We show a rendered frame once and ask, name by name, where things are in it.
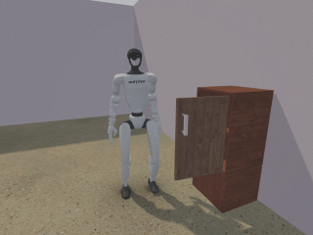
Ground right robot thigh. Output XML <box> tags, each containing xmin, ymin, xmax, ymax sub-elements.
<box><xmin>119</xmin><ymin>120</ymin><xmax>131</xmax><ymax>165</ymax></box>

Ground robot left hand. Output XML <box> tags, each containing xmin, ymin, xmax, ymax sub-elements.
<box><xmin>156</xmin><ymin>120</ymin><xmax>161</xmax><ymax>139</ymax></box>

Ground handle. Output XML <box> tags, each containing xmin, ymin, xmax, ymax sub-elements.
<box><xmin>181</xmin><ymin>114</ymin><xmax>189</xmax><ymax>136</ymax></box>

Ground robot right forearm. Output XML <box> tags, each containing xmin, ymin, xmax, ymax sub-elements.
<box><xmin>109</xmin><ymin>96</ymin><xmax>118</xmax><ymax>125</ymax></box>

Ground robot right upper arm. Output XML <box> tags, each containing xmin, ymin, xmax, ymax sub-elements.
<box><xmin>112</xmin><ymin>73</ymin><xmax>124</xmax><ymax>104</ymax></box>

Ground robot left upper arm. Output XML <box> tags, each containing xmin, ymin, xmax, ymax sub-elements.
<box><xmin>146</xmin><ymin>72</ymin><xmax>157</xmax><ymax>102</ymax></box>

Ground robot right hand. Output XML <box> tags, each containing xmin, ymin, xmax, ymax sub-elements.
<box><xmin>108</xmin><ymin>125</ymin><xmax>117</xmax><ymax>144</ymax></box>

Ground cupboard door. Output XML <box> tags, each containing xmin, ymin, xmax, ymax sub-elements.
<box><xmin>174</xmin><ymin>95</ymin><xmax>230</xmax><ymax>181</ymax></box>

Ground robot left forearm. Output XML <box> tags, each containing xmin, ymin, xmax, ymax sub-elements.
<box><xmin>150</xmin><ymin>99</ymin><xmax>159</xmax><ymax>121</ymax></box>

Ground left robot foot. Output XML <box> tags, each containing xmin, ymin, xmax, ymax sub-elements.
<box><xmin>148</xmin><ymin>178</ymin><xmax>159</xmax><ymax>194</ymax></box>

